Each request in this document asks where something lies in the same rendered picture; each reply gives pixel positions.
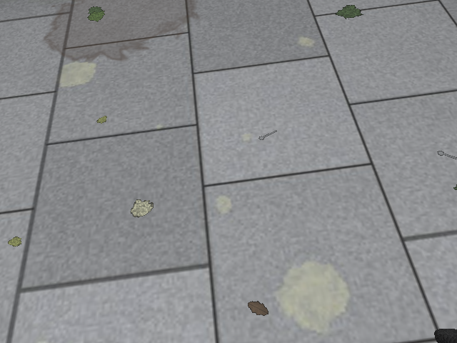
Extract right robot hand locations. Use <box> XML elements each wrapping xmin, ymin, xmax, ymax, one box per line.
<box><xmin>434</xmin><ymin>329</ymin><xmax>457</xmax><ymax>343</ymax></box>

